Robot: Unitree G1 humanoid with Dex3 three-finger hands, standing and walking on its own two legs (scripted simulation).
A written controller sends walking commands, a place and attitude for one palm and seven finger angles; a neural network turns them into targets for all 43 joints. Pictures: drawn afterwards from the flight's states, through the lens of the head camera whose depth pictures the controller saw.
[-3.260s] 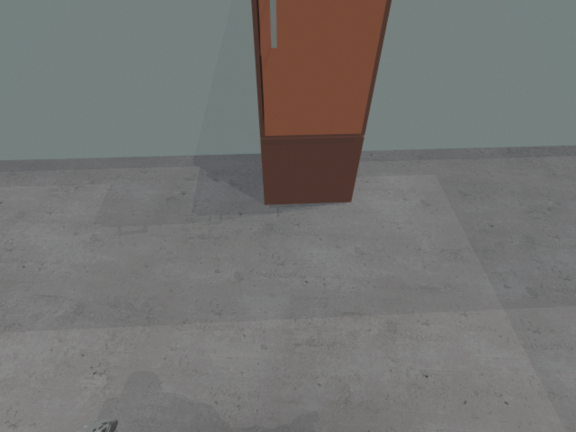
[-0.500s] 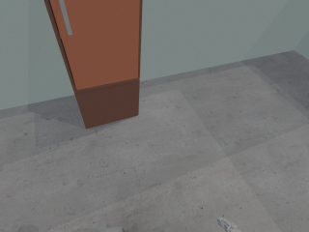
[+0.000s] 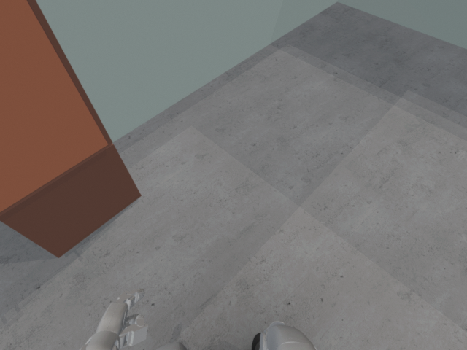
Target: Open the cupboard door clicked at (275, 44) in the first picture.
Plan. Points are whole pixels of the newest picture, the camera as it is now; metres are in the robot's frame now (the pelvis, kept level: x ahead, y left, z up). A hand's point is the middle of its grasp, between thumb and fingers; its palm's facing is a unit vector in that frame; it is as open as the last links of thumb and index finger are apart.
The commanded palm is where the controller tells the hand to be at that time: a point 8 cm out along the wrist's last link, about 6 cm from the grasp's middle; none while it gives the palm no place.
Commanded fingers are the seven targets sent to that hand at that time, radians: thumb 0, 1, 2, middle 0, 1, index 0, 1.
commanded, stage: walk to a spot facing it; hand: left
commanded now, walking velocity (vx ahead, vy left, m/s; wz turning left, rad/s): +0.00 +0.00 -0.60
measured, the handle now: out of the picture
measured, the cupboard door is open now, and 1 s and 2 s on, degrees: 0 0 0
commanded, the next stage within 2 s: turn to face it in 0.90 s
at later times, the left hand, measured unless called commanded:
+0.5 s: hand (99, 342) +0.15 +0.26 -0.15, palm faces -0.20 -0.96 -0.20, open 7.4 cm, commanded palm none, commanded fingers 0.00 0.90 0.90 -0.20 -0.30 -0.20 -0.30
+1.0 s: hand (179, 283) +0.25 +0.11 -0.13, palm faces -0.57 -0.78 -0.26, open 7.4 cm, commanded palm none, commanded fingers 0.00 0.90 0.90 -0.20 -0.30 -0.20 -0.30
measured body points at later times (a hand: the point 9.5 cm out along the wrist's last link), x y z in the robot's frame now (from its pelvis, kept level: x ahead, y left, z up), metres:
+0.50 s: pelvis +0.05 +0.06 +0.03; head +0.08 +0.09 +0.47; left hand +0.17 +0.31 -0.13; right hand +0.09 -0.20 -0.09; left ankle +0.08 +0.15 -0.71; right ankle +0.00 -0.07 -0.62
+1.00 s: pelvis +0.04 +0.02 +0.02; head +0.07 -0.02 +0.47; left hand +0.28 +0.15 -0.10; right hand -0.07 -0.23 -0.13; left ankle +0.11 +0.15 -0.64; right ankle -0.01 -0.06 -0.71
